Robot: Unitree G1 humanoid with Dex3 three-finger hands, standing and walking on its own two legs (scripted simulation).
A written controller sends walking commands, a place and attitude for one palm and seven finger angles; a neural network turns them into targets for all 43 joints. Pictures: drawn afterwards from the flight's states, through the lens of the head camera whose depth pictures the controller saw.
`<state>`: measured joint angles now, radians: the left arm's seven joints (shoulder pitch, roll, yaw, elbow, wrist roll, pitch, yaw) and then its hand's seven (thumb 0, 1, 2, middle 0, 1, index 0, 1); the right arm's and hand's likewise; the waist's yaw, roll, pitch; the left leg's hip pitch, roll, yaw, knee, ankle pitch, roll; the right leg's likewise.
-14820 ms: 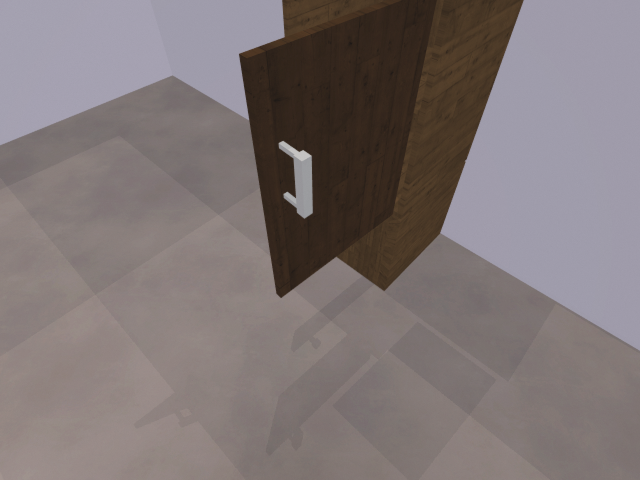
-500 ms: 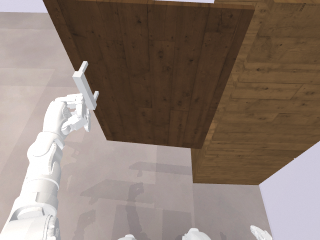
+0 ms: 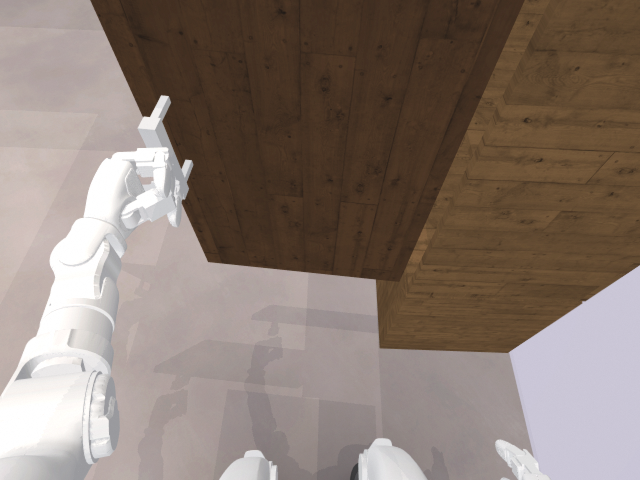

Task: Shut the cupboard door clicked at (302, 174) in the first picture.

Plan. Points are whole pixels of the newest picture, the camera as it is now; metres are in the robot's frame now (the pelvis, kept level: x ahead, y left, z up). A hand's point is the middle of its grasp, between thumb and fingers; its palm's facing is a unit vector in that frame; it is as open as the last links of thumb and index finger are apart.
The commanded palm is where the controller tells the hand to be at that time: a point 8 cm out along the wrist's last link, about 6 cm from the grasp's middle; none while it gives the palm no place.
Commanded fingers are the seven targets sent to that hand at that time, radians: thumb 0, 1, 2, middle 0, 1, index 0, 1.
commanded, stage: push the door shut along its arc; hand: left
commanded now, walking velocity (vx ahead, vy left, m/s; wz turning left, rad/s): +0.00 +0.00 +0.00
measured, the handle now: (171, 150) +0.52 +0.20 +0.08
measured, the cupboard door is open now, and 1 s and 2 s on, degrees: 86 71 59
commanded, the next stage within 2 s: pull the fist back off the door in 1.62 s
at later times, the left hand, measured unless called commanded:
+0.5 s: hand (209, 157) +0.50 +0.14 +0.09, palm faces -0.32 -0.95 -0.02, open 3.1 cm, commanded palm +0.50 +0.19 +0.08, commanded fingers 0.00 0.90 0.90 -1.30 -1.50 -1.30 -1.50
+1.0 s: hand (238, 132) +0.55 +0.11 +0.08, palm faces -0.43 -0.90 -0.01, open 3.1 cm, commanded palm +0.56 +0.16 +0.08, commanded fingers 0.00 0.90 0.90 -1.30 -1.50 -1.30 -1.50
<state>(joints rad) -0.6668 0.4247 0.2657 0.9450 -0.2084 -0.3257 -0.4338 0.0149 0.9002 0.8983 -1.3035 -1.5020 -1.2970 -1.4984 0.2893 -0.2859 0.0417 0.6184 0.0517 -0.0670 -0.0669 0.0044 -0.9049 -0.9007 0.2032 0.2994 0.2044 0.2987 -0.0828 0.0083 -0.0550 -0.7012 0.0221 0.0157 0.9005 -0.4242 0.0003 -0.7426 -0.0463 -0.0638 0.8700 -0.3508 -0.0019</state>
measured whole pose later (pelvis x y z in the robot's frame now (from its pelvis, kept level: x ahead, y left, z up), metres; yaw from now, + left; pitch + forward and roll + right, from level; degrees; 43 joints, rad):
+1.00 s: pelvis +0.00 +0.00 -0.03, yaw -2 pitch +23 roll -2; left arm -1.19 0.61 0.27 1.27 -0.10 -0.21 -0.57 0.01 0.90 0.90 -1.30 -1.50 -1.29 -1.50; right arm 0.36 -0.31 0.04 0.65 0.01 -0.04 -0.05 0.00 -0.91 -0.90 0.20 0.30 0.20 0.30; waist -0.23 0.03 -0.07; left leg -0.99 0.06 0.01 1.08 -0.49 0.00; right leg -1.02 -0.01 -0.06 1.00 -0.38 0.00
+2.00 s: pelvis +0.01 +0.00 -0.04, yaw -2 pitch +28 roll -2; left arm -1.29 0.44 0.32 1.24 0.09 -0.26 0.03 0.02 0.89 0.90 -1.30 -1.50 -1.29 -1.50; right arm 0.45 -0.23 0.04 0.63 -0.09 -0.03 0.08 0.00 -0.91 -0.90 0.20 0.30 0.20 0.30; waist -0.26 0.07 -0.09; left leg -1.08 0.06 0.01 1.11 -0.52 0.00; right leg -1.12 -0.01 -0.06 1.04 -0.41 0.00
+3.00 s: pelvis +0.03 -0.01 +0.01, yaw -3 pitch +13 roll +0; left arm -0.55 0.25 0.22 0.77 -0.13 -0.30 -0.13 0.01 0.90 0.90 -1.30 -1.50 -1.29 -1.50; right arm 0.43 -0.26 -0.01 0.61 0.03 0.04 0.01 0.00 -0.91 -0.90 0.20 0.30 0.20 0.30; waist -0.09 0.06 -0.11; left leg -0.59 0.05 0.06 0.78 -0.43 -0.02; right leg -0.67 0.00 -0.02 0.78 -0.35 -0.01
